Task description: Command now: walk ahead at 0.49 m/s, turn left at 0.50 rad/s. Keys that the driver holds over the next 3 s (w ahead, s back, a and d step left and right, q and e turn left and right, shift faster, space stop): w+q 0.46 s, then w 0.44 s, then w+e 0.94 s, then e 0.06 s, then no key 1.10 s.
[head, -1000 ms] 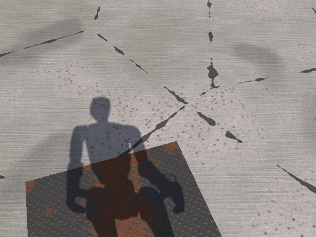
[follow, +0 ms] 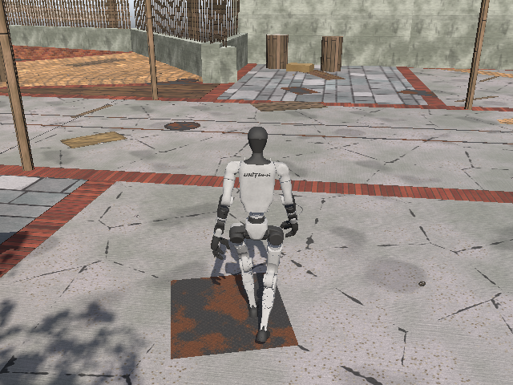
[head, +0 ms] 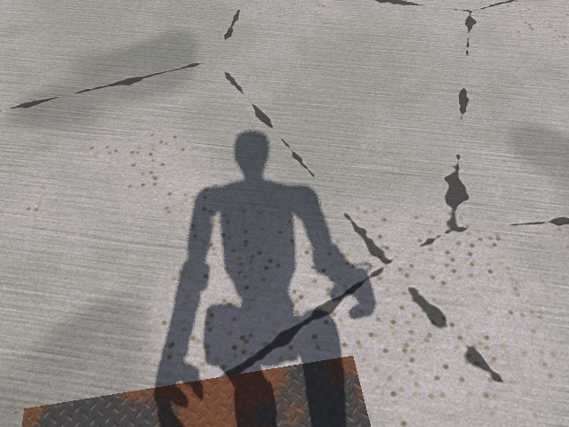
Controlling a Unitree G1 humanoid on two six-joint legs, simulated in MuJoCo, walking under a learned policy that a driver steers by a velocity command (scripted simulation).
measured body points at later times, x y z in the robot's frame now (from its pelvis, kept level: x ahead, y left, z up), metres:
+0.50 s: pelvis +0.28 -0.03 +0.02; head +0.31 -0.01 +0.47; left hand +0.46 +0.24 -0.06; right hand +0.28 -0.31 -0.10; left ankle +0.10 +0.02 -0.71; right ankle +0.45 -0.10 -0.70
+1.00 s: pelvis +0.52 +0.04 +0.03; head +0.54 +0.06 +0.48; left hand +0.35 +0.24 -0.11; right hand +0.81 -0.05 -0.06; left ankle +0.60 +0.19 -0.69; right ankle +0.45 -0.10 -0.71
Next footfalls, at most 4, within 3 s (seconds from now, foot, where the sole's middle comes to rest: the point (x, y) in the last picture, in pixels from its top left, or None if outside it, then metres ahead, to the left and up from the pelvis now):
0.52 right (342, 410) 0.48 -0.08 -0.75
1.04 left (220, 346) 0.64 0.20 -0.75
1.58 right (276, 242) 0.94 0.07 -0.75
2.10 left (240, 166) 1.23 0.18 -0.75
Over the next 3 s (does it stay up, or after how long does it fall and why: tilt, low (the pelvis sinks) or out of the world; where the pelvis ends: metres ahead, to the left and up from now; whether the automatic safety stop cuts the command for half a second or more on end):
stays up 1.12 0.11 0.03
